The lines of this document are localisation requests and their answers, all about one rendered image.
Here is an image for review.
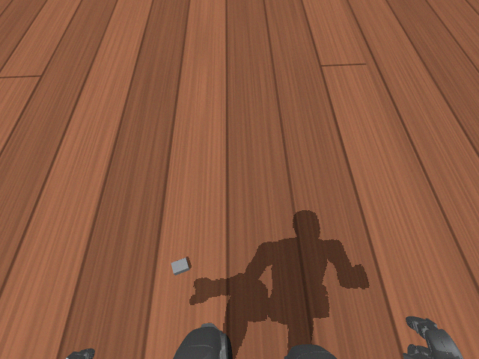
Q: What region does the small box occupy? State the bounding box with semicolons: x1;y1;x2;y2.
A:
171;258;190;275

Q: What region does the right robot hand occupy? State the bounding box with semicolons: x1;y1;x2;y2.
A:
403;316;463;359

